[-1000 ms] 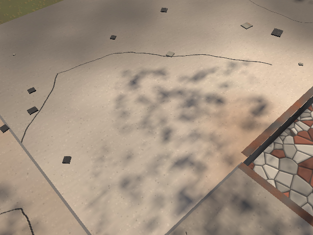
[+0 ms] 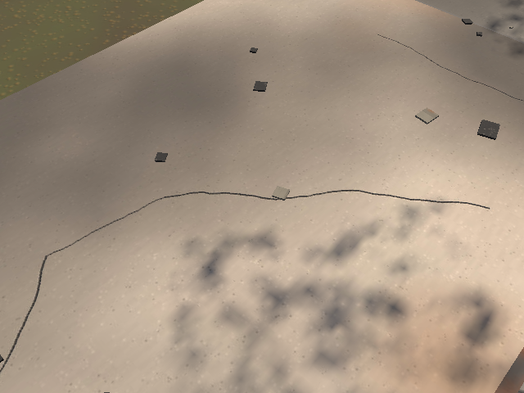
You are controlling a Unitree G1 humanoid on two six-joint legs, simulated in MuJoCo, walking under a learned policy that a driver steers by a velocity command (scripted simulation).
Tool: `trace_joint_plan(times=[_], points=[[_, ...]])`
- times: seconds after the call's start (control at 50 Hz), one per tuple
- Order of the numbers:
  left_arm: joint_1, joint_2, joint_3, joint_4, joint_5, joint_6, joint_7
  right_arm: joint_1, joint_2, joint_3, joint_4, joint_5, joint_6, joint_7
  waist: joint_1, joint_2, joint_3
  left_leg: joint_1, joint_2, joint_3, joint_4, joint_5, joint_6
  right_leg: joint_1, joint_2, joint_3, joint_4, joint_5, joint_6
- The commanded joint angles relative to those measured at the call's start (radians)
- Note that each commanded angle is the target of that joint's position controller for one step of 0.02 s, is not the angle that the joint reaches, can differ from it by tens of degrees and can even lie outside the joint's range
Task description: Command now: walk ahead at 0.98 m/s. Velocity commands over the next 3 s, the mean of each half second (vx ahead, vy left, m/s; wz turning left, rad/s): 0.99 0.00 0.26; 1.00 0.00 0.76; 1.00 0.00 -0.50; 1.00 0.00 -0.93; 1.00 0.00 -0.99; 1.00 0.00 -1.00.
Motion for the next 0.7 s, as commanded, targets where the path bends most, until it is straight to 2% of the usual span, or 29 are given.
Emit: trace_joint_plan(times=[0.02,0.04,0.08,0.1,0.12,0.14,0.16,0.18,0.2,0.22,0.24,0.26,0.28,0.32,0.36,0.4,0.42,0.44,0.48,0.5,0.54,0.56,0.58,0.6,0.62,0.64,0.66,0.68,0.7], points=[[-0.133,0.019,-0.015,-0.083,-0.016,-0.011,-0.005,-0.011,-0.133,-0.008,-0.059,0.01,-0.03,-0.012,0.028,0.057,0.173,-0.238,0.25,-0.083,-0.189,0.654,0.048,0.234,0.072,-0.084,-0.199,0.128,-0.023],[-0.142,0.038,-0.011,-0.086,-0.016,-0.011,0.0,-0.003,-0.147,-0.008,-0.054,0.006,-0.028,-0.016,0.03,0.053,0.154,-0.139,0.257,-0.064,-0.158,0.824,0.041,0.242,0.101,-0.101,-0.238,0.115,-0.036],[-0.1,0.08,0.002,-0.081,-0.012,-0.011,0.014,0.003,-0.192,-0.013,-0.051,-0.01,-0.015,-0.028,0.064,0.106,0.067,0.033,0.286,-0.046,-0.004,1.216,0.023,0.302,0.179,-0.124,-0.268,-0.006,-0.058],[-0.008,0.109,0.014,-0.063,-0.013,-0.011,0.023,-0.003,-0.217,-0.018,-0.046,-0.024,-0.002,-0.039,0.118,0.138,0.001,0.075,0.305,-0.047,0.141,1.344,0.018,0.393,0.209,-0.109,-0.273,-0.079,-0.072],[0.161,0.147,0.031,-0.016,-0.014,-0.01,0.037,-0.025,-0.24,-0.026,-0.046,-0.038,0.014,-0.049,0.198,0.164,-0.09,0.068,0.32,-0.045,0.348,1.378,0.02,0.554,0.224,-0.085,-0.275,-0.147,-0.089],[0.361,0.178,0.051,0.047,-0.009,-0.006,0.053,-0.075,-0.25,-0.031,-0.055,-0.042,0.027,-0.053,0.297,0.152,-0.172,-0.011,0.302,-0.024,0.619,1.26,0.026,0.757,0.2,-0.066,-0.336,-0.174,-0.109],[0.524,0.252,0.078,0.077,0.014,0.0,0.072,-0.093,-0.187,-0.021,-0.081,-0.044,0.025,-0.046,0.335,0.08,-0.272,-0.249,0.234,-0.023,0.986,0.863,0.043,1.002,0.015,0.127,-0.264,-0.455,-0.143],[0.475,0.294,0.093,0.073,0.031,0.0,0.061,0.045,-0.018,0.011,-0.117,0.024,0.003,-0.014,0.16,-0.278,-0.391,-0.7,0.031,-0.108,1.395,-0.118,-0.006,1.286,-0.269,0.763,-0.422,-0.676,-0.285],[0.407,0.229,0.093,0.071,0.01,0.001,0.041,-0.052,-0.131,-0.005,-0.137,0.025,-0.006,-0.023,0.187,-0.105,-0.327,-0.846,0.087,-0.183,1.415,-0.061,0.035,1.231,-0.229,0.829,-0.545,-0.722,-0.28],[0.33,0.161,0.077,0.074,0.008,-0.013,0.038,-0.177,-0.143,-0.008,-0.169,0.024,-0.006,-0.027,0.165,-0.013,-0.159,-0.882,0.146,-0.18,1.35,0.028,0.047,1.068,-0.207,0.639,-0.572,-0.627,-0.237],[0.298,0.092,0.063,0.088,0.016,-0.024,0.036,-0.201,-0.119,-0.003,-0.174,0.017,-0.002,-0.023,0.123,0.081,-0.06,-0.836,0.182,-0.178,1.275,0.055,0.05,0.891,-0.181,0.518,-0.612,-0.514,-0.198],[0.283,0.062,0.051,0.099,0.02,-0.036,0.04,-0.218,-0.095,0.0,-0.181,-0.001,0.014,-0.014,0.083,0.089,-0.014,-0.786,0.214,-0.196,1.221,0.066,0.048,0.767,-0.14,0.415,-0.633,-0.456,-0.151],[0.286,0.043,0.041,0.118,0.015,-0.045,0.047,-0.182,-0.067,0.006,-0.175,-0.019,0.036,0.002,0.044,0.062,0.014,-0.735,0.228,-0.196,1.19,0.073,0.034,0.671,-0.113,0.332,-0.662,-0.436,-0.113],[0.309,0.051,0.039,0.146,-0.012,-0.066,0.044,-0.204,-0.046,0.008,-0.193,-0.028,0.068,0.019,0.016,0.021,0.064,-0.759,0.254,-0.184,1.15,0.105,0.018,0.6,-0.076,0.201,-0.711,-0.363,-0.058],[0.324,0.073,0.04,0.151,-0.016,-0.081,0.035,-0.317,-0.055,0.012,-0.245,-0.026,0.08,0.028,0.027,0.004,0.117,-0.814,0.259,-0.143,1.064,0.208,0.009,0.557,-0.045,0.066,-0.751,-0.199,-0.015],[0.332,0.073,0.035,0.15,-0.013,-0.088,0.03,-0.4,-0.061,0.014,-0.27,-0.012,0.08,0.032,0.044,0.007,0.131,-0.811,0.224,-0.076,0.934,0.336,0.016,0.561,0.029,-0.084,-0.757,0.016,0.031],[0.353,0.083,0.032,0.151,-0.016,-0.095,0.031,-0.447,-0.05,0.021,-0.3,-0.011,0.075,0.036,0.048,-0.02,0.146,-0.787,0.228,-0.042,0.84,0.394,0.022,0.552,0.016,-0.117,-0.752,0.153,0.039],[0.376,0.075,0.025,0.161,-0.022,-0.096,0.036,-0.502,-0.061,0.023,-0.316,-0.011,0.07,0.04,0.062,0.009,0.161,-0.774,0.205,0.012,0.757,0.43,0.027,0.582,0.027,-0.157,-0.756,0.271,0.056],[0.429,0.106,0.023,0.173,-0.027,-0.095,0.055,-0.576,-0.061,0.029,-0.339,-0.011,0.061,0.048,0.084,0.007,0.159,-0.733,0.164,0.082,0.598,0.495,0.048,0.681,0.013,-0.19,-0.762,0.424,0.076],[0.421,0.124,0.02,0.159,-0.025,-0.095,0.068,-0.546,-0.076,0.025,-0.321,-0.005,0.064,0.05,0.074,-0.013,0.1,-0.672,0.115,0.108,0.574,0.505,0.061,0.754,0.008,-0.211,-0.708,0.68,0.094],[0.439,0.192,0.032,0.151,-0.024,-0.074,0.104,-0.496,-0.118,0.016,-0.318,-0.023,0.061,0.052,0.019,-0.083,0.066,-0.612,0.054,0.156,0.513,0.416,0.086,0.869,-0.047,-0.221,-0.528,1.014,0.115],[0.418,0.217,0.039,0.143,-0.018,-0.057,0.118,-0.399,-0.147,0.004,-0.292,-0.026,0.063,0.047,-0.038,-0.1,0.016,-0.509,0.025,0.144,0.492,0.375,0.1,0.883,-0.064,-0.218,-0.394,1.06,0.114],[0.364,0.242,0.05,0.118,-0.006,-0.037,0.125,-0.218,-0.198,-0.02,-0.239,-0.022,0.066,0.04,-0.131,-0.111,-0.085,-0.323,-0.005,0.129,0.501,0.324,0.12,0.858,-0.078,-0.199,-0.176,1.081,0.101],[0.281,0.26,0.06,0.09,0.007,-0.02,0.124,0.033,-0.247,-0.049,-0.168,-0.021,0.068,0.027,-0.248,-0.098,-0.174,-0.092,0.019,0.039,0.465,0.287,0.167,0.748,-0.083,-0.174,0.16,0.994,0.084],[0.195,0.253,0.072,0.068,0.001,-0.02,0.105,0.063,-0.275,-0.085,-0.164,0.017,0.084,0.007,-0.281,0.069,-0.178,0.074,0.087,-0.109,0.372,0.216,0.202,0.521,0.114,-0.171,0.605,0.177,0.08],[0.279,0.09,0.026,-0.024,0.013,-0.047,0.081,-0.057,-0.364,-0.092,-0.175,-0.014,0.093,0.005,-0.042,0.251,-0.161,0.232,0.253,-0.435,0.49,0.53,0.309,0.113,0.193,-0.055,0.889,-0.586,0.105],[0.269,0.095,0.011,-0.098,-0.023,-0.065,0.073,-0.07,-0.388,-0.107,-0.208,-0.026,0.103,-0.003,-0.064,0.21,-0.35,0.375,0.382,-0.818,0.243,0.062,0.48,-0.076,0.188,0.132,0.956,-0.58,0.107],[0.211,0.136,0.007,-0.095,-0.011,-0.083,0.067,-0.103,-0.283,-0.092,-0.213,-0.029,0.101,-0.017,-0.046,0.015,-0.16,0.197,0.384,-0.852,0.078,-0.122,0.401,-0.128,0.117,0.154,0.805,-0.491,0.08],[0.172,0.14,0.009,-0.113,-0.001,-0.082,0.06,-0.14,-0.23,-0.077,-0.203,-0.025,0.096,-0.022,0.015,-0.064,-0.052,0.011,0.348,-0.776,0.046,-0.124,0.339,-0.074,0.074,0.155,0.665,-0.442,0.081]])
Next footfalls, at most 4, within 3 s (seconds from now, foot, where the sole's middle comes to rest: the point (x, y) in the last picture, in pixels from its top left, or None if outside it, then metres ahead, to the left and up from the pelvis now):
0.16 right None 0.36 -0.08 -0.77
0.62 left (228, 291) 0.79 0.08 -0.77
1.04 right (214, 176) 1.24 0.12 -0.77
1.46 left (120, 132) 1.49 0.47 -0.77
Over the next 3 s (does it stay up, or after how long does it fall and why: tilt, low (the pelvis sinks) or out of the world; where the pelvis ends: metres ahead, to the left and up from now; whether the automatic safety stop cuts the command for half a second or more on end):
stays up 2.55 -0.08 0.00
